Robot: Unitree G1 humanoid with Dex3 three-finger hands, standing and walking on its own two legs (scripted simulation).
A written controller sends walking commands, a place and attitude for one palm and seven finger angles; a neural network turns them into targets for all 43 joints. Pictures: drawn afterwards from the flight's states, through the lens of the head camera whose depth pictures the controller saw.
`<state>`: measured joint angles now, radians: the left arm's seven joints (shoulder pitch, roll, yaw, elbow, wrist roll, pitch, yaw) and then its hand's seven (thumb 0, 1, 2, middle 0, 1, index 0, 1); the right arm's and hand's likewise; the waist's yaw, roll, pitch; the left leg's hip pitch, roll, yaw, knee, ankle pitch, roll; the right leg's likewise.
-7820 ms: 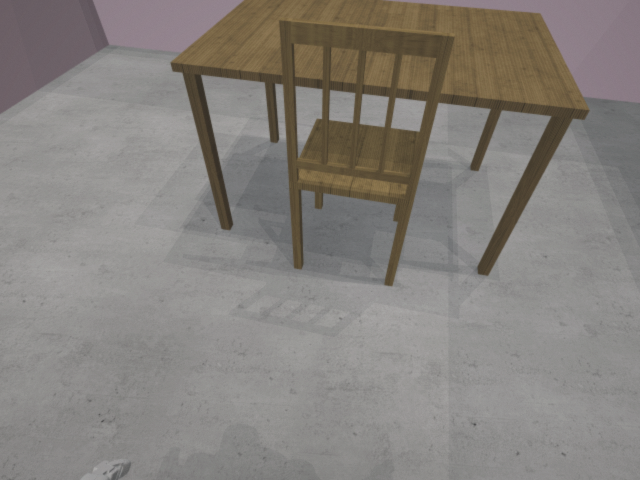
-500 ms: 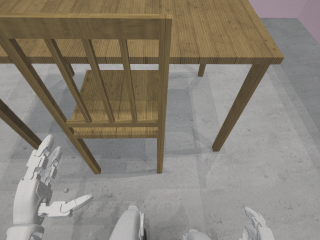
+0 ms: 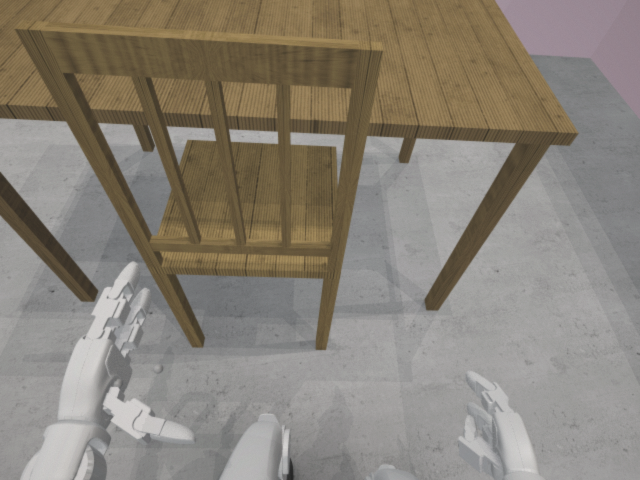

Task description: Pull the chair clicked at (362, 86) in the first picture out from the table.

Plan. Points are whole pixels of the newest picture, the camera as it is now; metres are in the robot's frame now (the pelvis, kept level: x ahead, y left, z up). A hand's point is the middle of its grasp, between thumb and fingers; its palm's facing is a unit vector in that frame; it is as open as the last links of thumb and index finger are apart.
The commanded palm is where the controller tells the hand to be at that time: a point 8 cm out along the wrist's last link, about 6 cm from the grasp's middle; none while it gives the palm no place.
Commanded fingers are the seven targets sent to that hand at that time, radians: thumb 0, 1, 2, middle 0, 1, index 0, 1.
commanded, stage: raise the hand toward the chair's back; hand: left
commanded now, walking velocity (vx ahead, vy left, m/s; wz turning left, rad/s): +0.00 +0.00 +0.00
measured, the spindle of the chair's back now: (230, 178) +0.54 +0.19 +0.03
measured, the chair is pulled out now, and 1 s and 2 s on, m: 0.00 0.00 0.00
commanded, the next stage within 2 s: aim the fingers beside a spindle in 0.64 s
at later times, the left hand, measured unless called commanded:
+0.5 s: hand (167, 347) +0.25 +0.19 +0.06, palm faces +0.09 -0.99 -0.07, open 16.9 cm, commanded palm +0.22 +0.24 +0.06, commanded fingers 0.00 -0.50 0.30 -0.06 -0.08 -0.06 -0.08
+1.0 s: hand (196, 333) +0.27 +0.17 +0.04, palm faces +0.05 -1.00 -0.06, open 16.9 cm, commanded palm +0.26 +0.23 +0.04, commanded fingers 0.00 -0.50 0.30 -0.06 -0.08 -0.06 -0.08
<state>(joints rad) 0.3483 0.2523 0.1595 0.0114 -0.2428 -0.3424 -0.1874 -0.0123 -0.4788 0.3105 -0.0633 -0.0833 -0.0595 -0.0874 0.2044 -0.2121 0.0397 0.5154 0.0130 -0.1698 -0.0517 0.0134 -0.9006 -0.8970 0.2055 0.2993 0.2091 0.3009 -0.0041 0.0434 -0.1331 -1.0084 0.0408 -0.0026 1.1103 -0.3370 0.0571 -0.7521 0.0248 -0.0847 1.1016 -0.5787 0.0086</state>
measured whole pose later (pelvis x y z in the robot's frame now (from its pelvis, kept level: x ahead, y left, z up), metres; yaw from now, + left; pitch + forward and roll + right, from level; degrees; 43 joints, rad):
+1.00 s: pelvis +0.02 -0.03 +0.00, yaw +0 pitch +15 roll -3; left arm 0.25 0.24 0.19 0.14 -0.26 -0.42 -0.23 -0.01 -0.50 0.30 -0.06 -0.08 -0.06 -0.08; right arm 0.21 -0.24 0.00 0.58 0.01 -0.18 -0.05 0.01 -0.90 -0.90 0.20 0.30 0.21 0.30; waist -0.01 0.05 -0.15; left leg -1.02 0.05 -0.01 1.12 -0.37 0.01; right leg -0.77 0.04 -0.08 1.13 -0.63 -0.03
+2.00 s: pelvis +0.01 -0.02 -0.03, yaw -2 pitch +20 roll -4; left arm -0.15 0.24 0.19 0.48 -0.19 -0.44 -0.13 -0.01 -0.50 0.30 -0.06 -0.08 -0.06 -0.08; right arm 0.24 -0.25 0.00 0.61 0.00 -0.06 -0.02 0.01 -0.90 -0.90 0.20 0.30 0.21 0.30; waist -0.04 0.04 -0.17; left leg -1.19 0.06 0.01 1.23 -0.39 0.04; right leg -0.95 0.04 -0.07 1.24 -0.65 -0.01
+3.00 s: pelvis +0.01 -0.02 -0.03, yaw -2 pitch +21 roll -4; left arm -0.21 0.27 0.21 0.55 -0.21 -0.47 -0.15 -0.01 -0.50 0.30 -0.06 -0.08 -0.06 -0.08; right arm 0.24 -0.25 0.00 0.61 0.00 -0.01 -0.01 0.01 -0.90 -0.90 0.20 0.30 0.21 0.30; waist -0.04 0.05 -0.18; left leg -1.22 0.06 -0.01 1.25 -0.40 0.03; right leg -0.97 0.05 -0.08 1.26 -0.66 -0.02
